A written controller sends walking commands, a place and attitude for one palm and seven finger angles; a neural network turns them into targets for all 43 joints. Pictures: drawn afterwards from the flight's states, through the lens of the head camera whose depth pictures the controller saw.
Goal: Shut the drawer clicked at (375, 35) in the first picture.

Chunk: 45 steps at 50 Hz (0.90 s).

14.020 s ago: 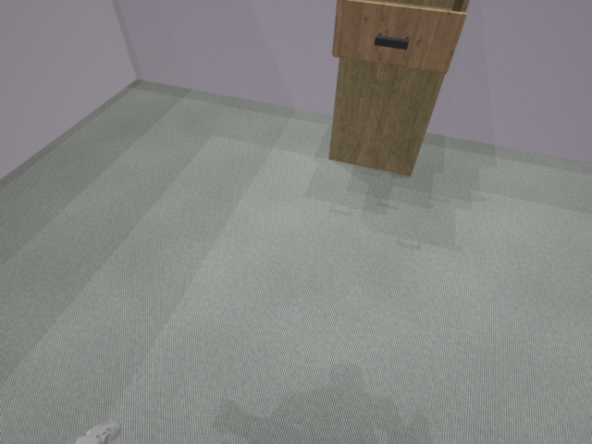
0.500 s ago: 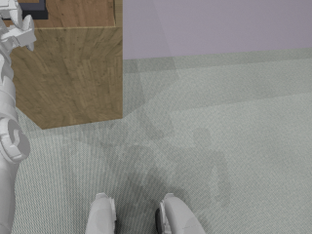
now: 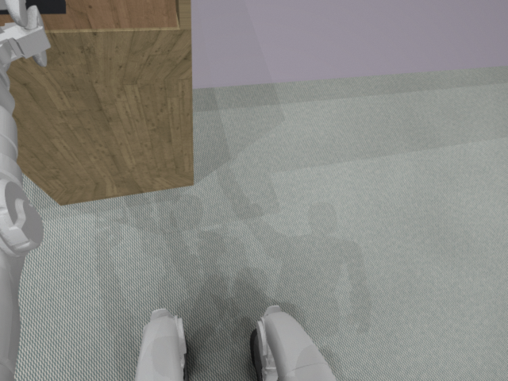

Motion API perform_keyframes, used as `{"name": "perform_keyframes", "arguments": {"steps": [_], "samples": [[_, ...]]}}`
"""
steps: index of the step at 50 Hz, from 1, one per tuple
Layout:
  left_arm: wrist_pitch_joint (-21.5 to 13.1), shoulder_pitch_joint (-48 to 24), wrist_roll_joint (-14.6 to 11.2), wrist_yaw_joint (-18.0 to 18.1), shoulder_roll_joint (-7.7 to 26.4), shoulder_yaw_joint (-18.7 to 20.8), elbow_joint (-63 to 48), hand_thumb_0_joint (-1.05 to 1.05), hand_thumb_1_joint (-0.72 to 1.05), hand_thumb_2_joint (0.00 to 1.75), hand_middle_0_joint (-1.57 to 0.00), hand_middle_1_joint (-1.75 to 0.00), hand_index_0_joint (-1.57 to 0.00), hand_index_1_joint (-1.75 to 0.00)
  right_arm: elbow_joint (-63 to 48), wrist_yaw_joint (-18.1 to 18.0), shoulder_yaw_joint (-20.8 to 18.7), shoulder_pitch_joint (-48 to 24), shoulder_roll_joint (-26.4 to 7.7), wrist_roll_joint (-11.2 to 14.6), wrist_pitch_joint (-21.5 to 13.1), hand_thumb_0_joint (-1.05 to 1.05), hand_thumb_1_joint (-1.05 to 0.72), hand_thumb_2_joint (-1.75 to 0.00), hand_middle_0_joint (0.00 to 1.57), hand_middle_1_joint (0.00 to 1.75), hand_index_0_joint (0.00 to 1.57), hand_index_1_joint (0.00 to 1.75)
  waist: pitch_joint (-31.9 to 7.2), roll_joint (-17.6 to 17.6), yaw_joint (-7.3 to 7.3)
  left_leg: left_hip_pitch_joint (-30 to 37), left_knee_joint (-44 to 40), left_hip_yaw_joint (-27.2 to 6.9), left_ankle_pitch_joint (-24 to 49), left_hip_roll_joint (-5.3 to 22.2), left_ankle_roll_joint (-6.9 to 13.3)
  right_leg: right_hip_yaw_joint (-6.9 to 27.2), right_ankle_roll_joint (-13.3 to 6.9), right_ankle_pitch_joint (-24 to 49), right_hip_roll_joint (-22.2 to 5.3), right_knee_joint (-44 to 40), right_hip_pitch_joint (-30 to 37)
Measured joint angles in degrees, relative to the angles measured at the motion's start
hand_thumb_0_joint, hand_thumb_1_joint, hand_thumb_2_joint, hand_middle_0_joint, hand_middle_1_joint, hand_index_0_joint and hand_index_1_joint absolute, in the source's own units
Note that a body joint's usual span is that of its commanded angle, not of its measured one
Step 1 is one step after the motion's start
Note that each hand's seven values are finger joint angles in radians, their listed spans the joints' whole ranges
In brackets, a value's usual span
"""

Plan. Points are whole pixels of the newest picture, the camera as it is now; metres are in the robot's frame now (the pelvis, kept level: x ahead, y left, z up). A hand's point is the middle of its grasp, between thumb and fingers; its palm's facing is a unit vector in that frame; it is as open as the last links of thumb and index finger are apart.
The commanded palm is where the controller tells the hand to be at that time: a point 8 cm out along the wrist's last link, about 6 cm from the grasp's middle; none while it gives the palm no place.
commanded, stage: pull the fist back off the drawer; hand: left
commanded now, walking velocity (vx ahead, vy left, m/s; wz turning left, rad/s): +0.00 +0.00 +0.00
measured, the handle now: out of the picture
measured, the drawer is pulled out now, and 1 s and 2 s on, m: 0.00 0.00 0.00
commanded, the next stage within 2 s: draw the hand back to the body in 0.40 s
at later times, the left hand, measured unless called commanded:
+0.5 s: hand (46, 32) +0.57 +0.20 +0.12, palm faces +0.12 -0.99 -0.02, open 3.3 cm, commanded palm +0.54 +0.24 +0.12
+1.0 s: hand out of the picture +0.42 +0.20 +0.18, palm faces +0.10 -0.99 -0.04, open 3.3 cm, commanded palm +0.38 +0.25 +0.19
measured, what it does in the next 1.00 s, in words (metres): rises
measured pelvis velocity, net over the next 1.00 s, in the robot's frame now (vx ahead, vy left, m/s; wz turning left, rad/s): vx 0.07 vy -0.02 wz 0.04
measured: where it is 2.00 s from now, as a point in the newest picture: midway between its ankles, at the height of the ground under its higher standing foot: (222, 374)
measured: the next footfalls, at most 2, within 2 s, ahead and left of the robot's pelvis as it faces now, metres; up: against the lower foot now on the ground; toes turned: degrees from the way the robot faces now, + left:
none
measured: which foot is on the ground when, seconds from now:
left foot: down 0.00-1.00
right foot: down 0.00-1.00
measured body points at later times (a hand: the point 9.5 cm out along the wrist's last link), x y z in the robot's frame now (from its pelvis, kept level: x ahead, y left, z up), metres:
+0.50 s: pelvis +0.04 +0.00 +0.02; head +0.17 +0.02 +0.45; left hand +0.56 +0.26 +0.12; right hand +0.03 -0.26 -0.08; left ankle +0.09 +0.11 -0.64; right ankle +0.03 -0.15 -0.64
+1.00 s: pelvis +0.07 -0.02 +0.07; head +0.09 -0.02 +0.52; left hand +0.41 +0.26 +0.19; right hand +0.22 -0.27 -0.03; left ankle +0.09 +0.11 -0.64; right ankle +0.03 -0.15 -0.64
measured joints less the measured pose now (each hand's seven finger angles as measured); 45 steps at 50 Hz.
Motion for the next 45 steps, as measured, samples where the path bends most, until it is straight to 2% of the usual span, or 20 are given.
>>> {"name": "perform_keyframes", "arguments": {"steps": [8,21,28,33,39,45], "samples": [[-0.1,2.2,-0.2,-0.3,-1.2,1.6,-2.4,0.05,0.7,0.92,-1.4,-1.6,-1.4,-1.6,-0.4,0.8,-0.8,0.4,0.3,-0.1,0.9,0.01,-0.9,-0.9,0.21,0.3,0.21,0.3,0.1,0.0,0.65,0.8,-0.3,0.4,-0.3,0.1,0.0,0.4,0.0,-0.1,0.1,-0.2,0.5],[-1.9,13.3,-3.1,0.9,-8.2,3.6,-10.6,0.02,0.85,0.9,-1.4,-1.6,-1.4,-1.6,-1.4,2.1,-2.5,0.2,0.8,0.5,3.4,0.01,-0.9,-0.9,0.21,0.3,0.2,0.3,-0.9,0.2,3.33,8.0,-4.0,2.3,-1.6,0.7,-0.2,2.1,0.0,-0.7,0.3,-4.1,6.9],[-3.2,17.6,-3.8,1.0,-10.5,3.7,-12.6,0.02,0.89,0.9,-1.4,-1.6,-1.4,-1.6,-1.9,2.4,-3.4,-0.6,0.9,1.0,4.9,0.01,-0.9,-0.9,0.21,0.3,0.2,0.3,-1.7,0.1,4.45,12.2,-5.8,2.8,-2.6,0.8,-0.7,2.4,-0.3,-1.5,0.3,-5.9,10.9],[-2.8,29.5,-6.7,-0.2,-14.2,3.2,-24.6,0.02,0.9,0.9,-1.4,-1.6,-1.4,-1.6,-3.6,2.8,-4.6,-0.4,0.9,2.5,6.4,0.01,-0.9,-0.9,0.21,0.3,0.2,0.3,-2.6,0.5,6.32,17.8,-9.1,4.1,-3.0,1.0,-0.9,3.5,-0.5,-1.4,0.4,-9.0,15.8],[0.8,43.1,-11.3,-1.0,-19.3,0.5,-36.3,0.02,0.9,0.9,-1.4,-1.6,-1.4,-1.6,-4.5,2.1,-4.8,-1.4,1.0,4.5,6.7,0.01,-0.9,-0.9,0.2,0.3,0.2,0.3,-3.4,0.5,9.09,27.0,-14.2,4.4,-2.6,0.5,-1.2,3.5,-0.7,-1.0,0.0,-14.2,25.0],[2.0,51.1,-13.0,-0.8,-21.0,-2.7,-45.5,0.02,0.9,0.9,-1.4,-1.6,-1.4,-1.6,-5.7,0.9,-5.0,-5.3,0.5,5.2,5.0,0.01,-0.9,-0.9,0.2,0.3,0.2,0.3,-2.6,0.4,11.15,33.0,-17.0,3.5,-1.7,-0.3,-1.6,2.4,-1.1,-0.5,-0.6,-17.0,31.6]]}}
